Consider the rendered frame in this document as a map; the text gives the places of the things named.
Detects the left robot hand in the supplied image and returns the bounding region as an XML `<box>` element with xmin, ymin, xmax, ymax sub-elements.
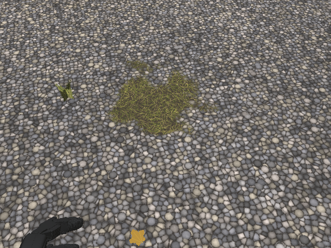
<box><xmin>19</xmin><ymin>216</ymin><xmax>83</xmax><ymax>248</ymax></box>

